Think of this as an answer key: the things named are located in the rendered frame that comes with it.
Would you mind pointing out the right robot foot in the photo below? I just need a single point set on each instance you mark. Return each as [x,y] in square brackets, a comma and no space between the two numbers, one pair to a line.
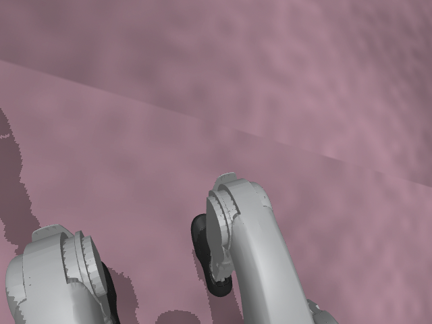
[203,253]

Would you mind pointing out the left robot foot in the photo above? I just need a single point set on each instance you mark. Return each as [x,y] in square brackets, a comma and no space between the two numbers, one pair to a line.
[111,295]

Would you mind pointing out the right robot hand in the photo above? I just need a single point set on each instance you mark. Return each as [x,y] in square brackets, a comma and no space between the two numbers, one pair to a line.
[319,316]

